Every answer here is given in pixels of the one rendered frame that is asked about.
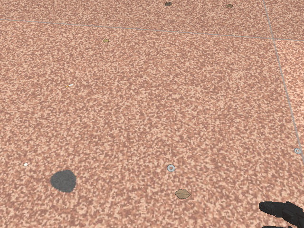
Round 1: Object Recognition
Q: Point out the robot right hand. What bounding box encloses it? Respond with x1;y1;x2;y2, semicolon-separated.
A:
258;201;304;228

